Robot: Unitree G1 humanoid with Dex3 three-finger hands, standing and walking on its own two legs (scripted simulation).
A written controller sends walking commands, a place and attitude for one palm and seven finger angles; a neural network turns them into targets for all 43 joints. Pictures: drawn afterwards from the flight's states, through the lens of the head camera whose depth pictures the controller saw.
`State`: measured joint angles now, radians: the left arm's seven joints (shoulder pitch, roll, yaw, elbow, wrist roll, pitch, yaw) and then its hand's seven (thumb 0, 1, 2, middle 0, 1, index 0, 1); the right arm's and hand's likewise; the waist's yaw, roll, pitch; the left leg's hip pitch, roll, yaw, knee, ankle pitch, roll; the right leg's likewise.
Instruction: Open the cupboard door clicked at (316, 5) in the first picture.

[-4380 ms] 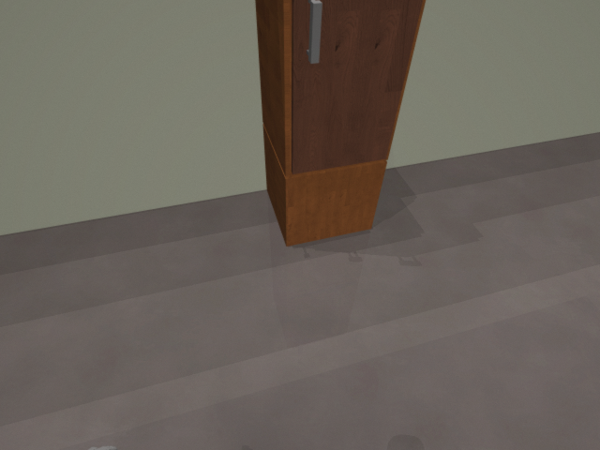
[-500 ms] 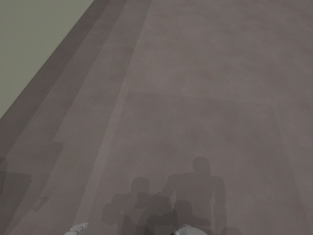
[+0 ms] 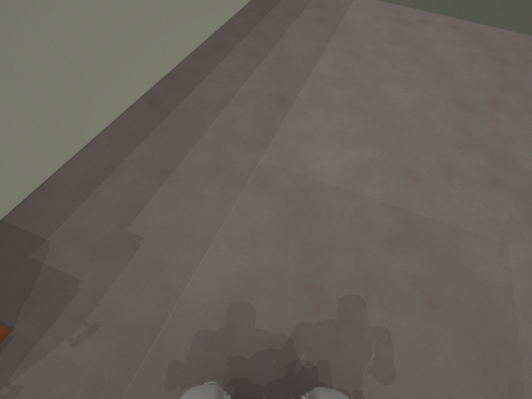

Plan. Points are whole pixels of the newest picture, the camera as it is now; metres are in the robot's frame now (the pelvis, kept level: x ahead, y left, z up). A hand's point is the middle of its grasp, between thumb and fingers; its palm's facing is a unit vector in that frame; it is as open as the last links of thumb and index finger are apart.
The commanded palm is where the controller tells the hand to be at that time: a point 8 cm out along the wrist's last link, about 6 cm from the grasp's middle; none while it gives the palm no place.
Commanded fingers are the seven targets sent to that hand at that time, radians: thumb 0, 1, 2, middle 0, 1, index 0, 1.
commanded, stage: turn to face it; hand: left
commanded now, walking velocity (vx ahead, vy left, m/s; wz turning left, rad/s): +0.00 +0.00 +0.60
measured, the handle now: out of the picture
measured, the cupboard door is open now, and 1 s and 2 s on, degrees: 0 0 0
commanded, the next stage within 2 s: take the last steps up to it in 1.90 s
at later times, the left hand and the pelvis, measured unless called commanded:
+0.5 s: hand out of the picture +0.02 +0.15 -0.13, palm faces +0.32 -0.91 -0.26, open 7.4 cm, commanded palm none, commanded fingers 0.00 0.90 0.90 -0.20 -0.30 -0.20 -0.30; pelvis +0.00 -0.06 +0.02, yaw +19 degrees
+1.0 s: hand out of the picture -0.07 +0.21 -0.14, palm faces +0.60 -0.76 -0.27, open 7.4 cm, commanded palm none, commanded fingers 0.00 0.90 0.90 -0.20 -0.30 -0.20 -0.30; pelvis -0.03 -0.03 +0.02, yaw +36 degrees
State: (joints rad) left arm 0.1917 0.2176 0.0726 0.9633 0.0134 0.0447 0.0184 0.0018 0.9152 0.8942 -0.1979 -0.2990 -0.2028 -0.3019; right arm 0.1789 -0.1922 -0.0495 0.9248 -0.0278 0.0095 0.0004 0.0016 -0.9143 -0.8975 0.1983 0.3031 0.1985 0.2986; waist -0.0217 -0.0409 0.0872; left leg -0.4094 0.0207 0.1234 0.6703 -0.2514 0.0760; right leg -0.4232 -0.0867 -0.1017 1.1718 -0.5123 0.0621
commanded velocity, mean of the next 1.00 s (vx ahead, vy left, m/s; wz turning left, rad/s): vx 0.00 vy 0.00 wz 0.60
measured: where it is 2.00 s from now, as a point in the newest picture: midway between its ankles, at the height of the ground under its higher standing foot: outside the picture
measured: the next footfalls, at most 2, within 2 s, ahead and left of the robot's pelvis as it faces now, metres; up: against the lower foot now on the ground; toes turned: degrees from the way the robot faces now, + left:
right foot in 0.34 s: +0.06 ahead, -0.18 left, +0.00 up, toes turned +9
left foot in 0.70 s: -0.01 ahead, +0.09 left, +0.00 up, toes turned +34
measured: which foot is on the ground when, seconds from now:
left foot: down 0.00-0.34, up 0.36-0.68, down 0.70-1.00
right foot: up 0.00-0.32, down 0.34-0.70, up 0.72-1.00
